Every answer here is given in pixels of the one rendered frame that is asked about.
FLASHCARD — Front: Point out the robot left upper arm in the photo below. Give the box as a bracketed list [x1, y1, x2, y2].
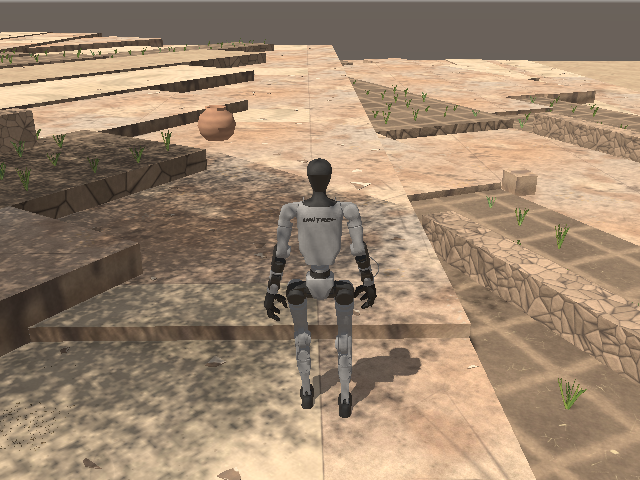
[276, 202, 299, 259]

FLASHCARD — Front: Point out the robot right forearm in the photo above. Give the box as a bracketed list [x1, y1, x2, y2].
[355, 241, 374, 287]

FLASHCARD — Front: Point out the robot right upper arm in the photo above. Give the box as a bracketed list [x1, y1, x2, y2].
[340, 202, 366, 256]

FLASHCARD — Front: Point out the humanoid robot head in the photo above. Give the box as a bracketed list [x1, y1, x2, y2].
[302, 158, 337, 207]

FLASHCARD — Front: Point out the right robot hand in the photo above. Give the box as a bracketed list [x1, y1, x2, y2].
[354, 283, 377, 309]

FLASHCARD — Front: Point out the robot left forearm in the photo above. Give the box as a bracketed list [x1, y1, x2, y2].
[267, 244, 286, 295]

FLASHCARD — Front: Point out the left robot hand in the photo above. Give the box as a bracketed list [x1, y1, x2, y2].
[264, 292, 288, 321]

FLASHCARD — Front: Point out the robot left foot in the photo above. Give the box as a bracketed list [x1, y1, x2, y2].
[300, 384, 314, 409]

